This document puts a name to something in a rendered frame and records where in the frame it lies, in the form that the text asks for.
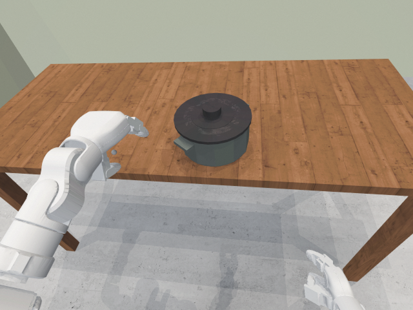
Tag lid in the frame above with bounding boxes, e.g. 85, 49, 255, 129
174, 93, 252, 145

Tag robot left forearm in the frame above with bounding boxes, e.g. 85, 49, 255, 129
0, 136, 103, 284

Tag robot left upper arm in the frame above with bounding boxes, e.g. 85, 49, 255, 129
0, 285, 42, 310

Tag robot right forearm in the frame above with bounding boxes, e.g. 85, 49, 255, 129
332, 296, 365, 310

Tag table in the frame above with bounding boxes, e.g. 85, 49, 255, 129
0, 59, 413, 282

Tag knob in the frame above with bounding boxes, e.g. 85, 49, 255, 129
202, 101, 221, 118

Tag right robot hand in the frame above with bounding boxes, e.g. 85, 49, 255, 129
304, 250, 355, 310

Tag pot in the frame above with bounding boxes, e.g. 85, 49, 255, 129
174, 104, 250, 167

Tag left robot hand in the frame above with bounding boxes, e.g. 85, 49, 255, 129
70, 111, 149, 181

